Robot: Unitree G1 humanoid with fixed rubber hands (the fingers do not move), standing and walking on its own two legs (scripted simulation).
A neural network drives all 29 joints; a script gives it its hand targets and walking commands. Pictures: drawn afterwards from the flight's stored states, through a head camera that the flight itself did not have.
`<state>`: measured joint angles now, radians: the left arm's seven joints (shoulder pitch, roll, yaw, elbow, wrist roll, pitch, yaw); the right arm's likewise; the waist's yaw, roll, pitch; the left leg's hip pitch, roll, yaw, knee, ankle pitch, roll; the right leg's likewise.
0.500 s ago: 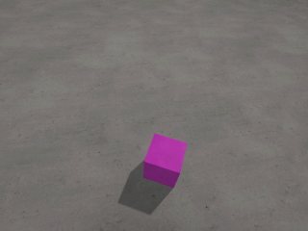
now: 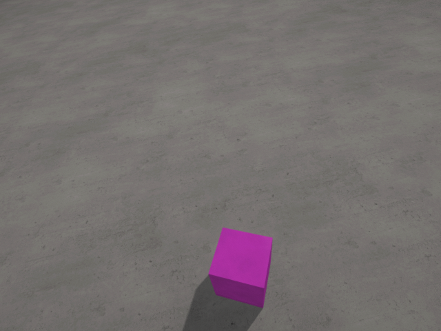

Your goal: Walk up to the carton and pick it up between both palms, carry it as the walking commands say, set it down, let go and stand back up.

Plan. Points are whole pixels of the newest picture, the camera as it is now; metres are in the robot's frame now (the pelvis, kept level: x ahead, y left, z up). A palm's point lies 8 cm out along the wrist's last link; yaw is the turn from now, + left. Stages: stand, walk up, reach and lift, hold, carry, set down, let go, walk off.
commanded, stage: walk up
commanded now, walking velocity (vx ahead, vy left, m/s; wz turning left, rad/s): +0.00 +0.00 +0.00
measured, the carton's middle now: (242, 267) +0.51 +0.00 -0.66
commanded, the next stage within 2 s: stand in 1.96 s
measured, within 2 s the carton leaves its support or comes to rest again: neither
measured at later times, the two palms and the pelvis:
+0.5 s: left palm out of the picture +0.04 +0.27 -0.16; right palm out of the picture +0.09 -0.20 -0.15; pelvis +0.05 +0.04 -0.01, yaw -3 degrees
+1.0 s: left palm (105, 290) +0.26 +0.31 -0.14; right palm out of the picture +0.08 -0.15 -0.14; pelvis +0.11 +0.09 -0.01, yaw -11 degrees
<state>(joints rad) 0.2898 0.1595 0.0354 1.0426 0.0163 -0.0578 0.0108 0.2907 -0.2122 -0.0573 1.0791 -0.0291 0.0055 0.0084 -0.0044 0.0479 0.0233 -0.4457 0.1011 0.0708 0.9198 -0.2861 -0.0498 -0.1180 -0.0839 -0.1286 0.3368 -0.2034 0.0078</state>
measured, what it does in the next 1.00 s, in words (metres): walks ahead: left foot, then left foot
